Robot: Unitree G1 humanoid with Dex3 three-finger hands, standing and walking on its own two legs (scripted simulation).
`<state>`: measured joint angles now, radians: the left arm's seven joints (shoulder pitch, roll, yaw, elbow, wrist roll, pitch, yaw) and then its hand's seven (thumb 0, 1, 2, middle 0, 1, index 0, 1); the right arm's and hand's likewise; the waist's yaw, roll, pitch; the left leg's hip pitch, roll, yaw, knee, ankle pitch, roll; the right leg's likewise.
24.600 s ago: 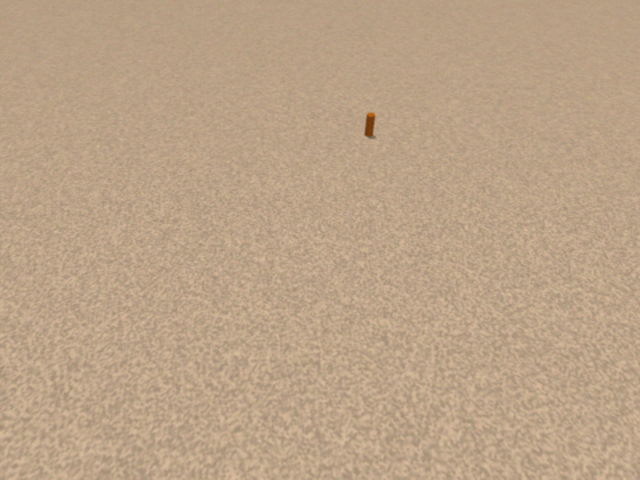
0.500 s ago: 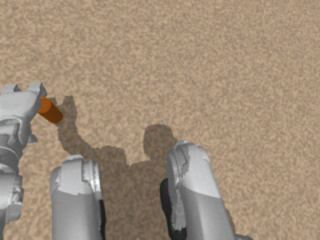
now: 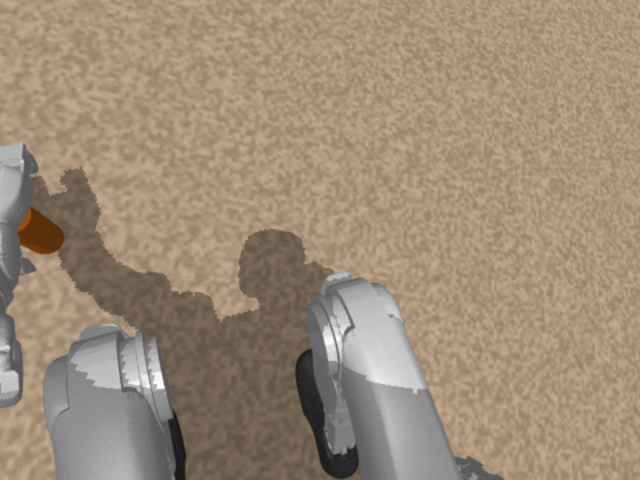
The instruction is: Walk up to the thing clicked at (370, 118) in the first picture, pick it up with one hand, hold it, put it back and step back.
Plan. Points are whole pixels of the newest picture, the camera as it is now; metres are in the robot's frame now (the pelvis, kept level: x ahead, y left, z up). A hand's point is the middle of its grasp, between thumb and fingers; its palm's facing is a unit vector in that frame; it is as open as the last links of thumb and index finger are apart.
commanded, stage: rest palm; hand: left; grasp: from above
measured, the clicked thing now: (29, 228) +0.47 +0.28 -0.25
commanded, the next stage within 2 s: close in 0.42 s
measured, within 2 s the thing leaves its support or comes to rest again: neither
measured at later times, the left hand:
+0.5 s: hand (17, 231) +0.45 +0.28 -0.21, palm faces -0.44 -0.11 -0.89, open 13.4 cm
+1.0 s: hand (13, 229) +0.46 +0.28 -0.21, palm faces -0.43 -0.12 -0.89, open 11.0 cm
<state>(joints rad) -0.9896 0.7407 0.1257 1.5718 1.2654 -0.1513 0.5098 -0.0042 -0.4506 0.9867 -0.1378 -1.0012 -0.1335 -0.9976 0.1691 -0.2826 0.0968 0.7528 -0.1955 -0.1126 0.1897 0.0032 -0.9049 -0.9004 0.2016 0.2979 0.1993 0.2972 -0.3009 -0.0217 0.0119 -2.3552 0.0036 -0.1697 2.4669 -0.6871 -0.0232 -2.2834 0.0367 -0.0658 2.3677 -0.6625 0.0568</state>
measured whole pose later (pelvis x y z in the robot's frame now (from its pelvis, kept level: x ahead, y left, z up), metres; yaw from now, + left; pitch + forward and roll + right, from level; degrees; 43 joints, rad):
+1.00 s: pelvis +0.00 +0.00 -0.01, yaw -3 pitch +30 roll -11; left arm -1.01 0.83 0.14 1.69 1.28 -0.19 0.58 0.00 -0.11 0.86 -0.34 -0.98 -0.37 -0.95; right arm 0.16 -0.30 0.16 0.75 -0.25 -0.18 0.26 0.00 -0.90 -0.90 0.20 0.30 0.20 0.30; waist -0.34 -0.04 0.05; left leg -2.36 0.00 -0.22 2.52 -0.70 -0.02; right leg -2.27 0.05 -0.10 2.38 -0.66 0.06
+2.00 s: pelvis +0.00 +0.00 -0.01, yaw -3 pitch +29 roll -11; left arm -1.01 0.84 0.13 1.72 1.30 -0.21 0.58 0.00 0.21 0.58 -0.86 -0.69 -0.76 -0.67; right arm 0.16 -0.32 0.15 0.75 -0.25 -0.21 0.26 0.00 -0.91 -0.90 0.20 0.30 0.20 0.30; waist -0.33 -0.05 0.05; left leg -2.36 0.00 -0.21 2.52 -0.69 -0.02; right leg -2.27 0.05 -0.10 2.39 -0.65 0.06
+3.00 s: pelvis -0.01 +0.00 +0.05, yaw +3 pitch +34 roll -7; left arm -0.96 0.64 0.00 1.34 1.20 -0.13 0.29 0.02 0.21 0.59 -1.02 -0.65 -0.78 -0.64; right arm 0.19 -0.28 0.03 0.73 -0.09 -0.02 0.12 0.00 -0.93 -0.91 0.20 0.30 0.20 0.30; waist -0.21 0.03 -0.12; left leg -2.22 0.00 -0.12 2.27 -0.65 -0.01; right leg -2.16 0.01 -0.04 2.20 -0.64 0.04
